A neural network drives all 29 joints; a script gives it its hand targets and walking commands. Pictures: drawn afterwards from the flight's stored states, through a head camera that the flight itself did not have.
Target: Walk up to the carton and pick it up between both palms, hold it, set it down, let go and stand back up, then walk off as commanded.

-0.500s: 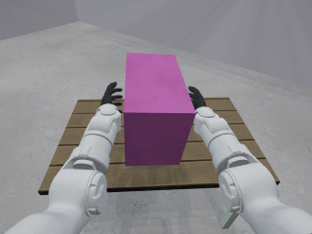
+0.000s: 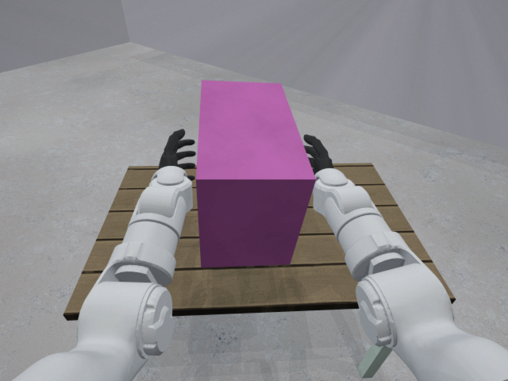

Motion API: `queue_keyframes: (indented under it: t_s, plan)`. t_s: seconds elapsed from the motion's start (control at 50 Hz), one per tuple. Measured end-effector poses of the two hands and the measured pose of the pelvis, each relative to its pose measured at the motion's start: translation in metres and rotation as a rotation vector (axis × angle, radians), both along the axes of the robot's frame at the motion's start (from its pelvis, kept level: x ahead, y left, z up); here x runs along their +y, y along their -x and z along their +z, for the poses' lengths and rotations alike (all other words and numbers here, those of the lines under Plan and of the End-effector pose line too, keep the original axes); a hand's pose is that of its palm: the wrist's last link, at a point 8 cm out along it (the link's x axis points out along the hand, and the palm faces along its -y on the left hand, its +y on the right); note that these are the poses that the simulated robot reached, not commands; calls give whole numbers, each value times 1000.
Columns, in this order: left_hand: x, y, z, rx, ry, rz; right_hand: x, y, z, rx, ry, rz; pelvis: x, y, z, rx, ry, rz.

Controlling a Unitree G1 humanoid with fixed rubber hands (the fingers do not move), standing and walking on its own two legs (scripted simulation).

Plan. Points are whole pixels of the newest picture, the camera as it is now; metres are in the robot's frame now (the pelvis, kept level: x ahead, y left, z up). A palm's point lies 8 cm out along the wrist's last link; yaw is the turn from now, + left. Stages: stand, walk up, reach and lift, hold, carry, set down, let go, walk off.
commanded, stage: hold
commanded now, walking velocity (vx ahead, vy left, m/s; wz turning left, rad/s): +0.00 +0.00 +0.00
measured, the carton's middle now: (244, 168) +0.46 +0.00 +0.14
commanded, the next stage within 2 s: none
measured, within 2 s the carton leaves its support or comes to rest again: neither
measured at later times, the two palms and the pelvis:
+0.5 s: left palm (167, 172) +0.39 +0.12 +0.19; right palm (323, 175) +0.38 -0.13 +0.18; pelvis -0.01 +0.00 +0.00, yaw +0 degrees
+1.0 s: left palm (163, 168) +0.39 +0.13 +0.19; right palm (320, 170) +0.38 -0.12 +0.19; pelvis +0.00 +0.00 +0.00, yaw +0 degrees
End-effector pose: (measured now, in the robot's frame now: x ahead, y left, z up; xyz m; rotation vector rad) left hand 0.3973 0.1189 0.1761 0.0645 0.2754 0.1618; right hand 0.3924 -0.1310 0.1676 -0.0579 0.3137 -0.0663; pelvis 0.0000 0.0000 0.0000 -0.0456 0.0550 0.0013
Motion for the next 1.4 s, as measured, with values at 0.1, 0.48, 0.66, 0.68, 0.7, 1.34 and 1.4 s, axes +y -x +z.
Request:
queue_keyframes:
  t_s: [0.1, 0.48, 0.66, 0.68, 0.7, 1.34, 1.4]
  plan:
    - [2, 4, 3, 0, 8, 1, 2, 4, 4, 1, -5, -3, 0, 3, 0, -7, 0, 0]
    - [3, 12, 12, -9, 23, 0, 3, 12, 12, -5, -19, -13, 0, 8, 0, -16, 0, 1]
    - [4, 11, 14, -13, 28, 0, 5, 11, 15, -8, -15, -13, 0, 7, 0, -15, 1, 1]
    - [5, 11, 14, -10, 28, 0, 5, 11, 14, -5, -15, -14, 1, 7, 0, -15, 1, 1]
    - [5, 10, 14, -8, 30, -1, 5, 11, 14, -3, -14, -14, 1, 7, 0, -15, 1, 1]
    - [11, 12, 21, -31, 34, -1, 11, 10, 25, -26, -4, -13, 3, 4, 0, -23, 4, 1]
    - [12, 14, 22, -33, 34, -1, 12, 11, 27, -28, -1, -12, 3, 4, 0, -28, 4, 1]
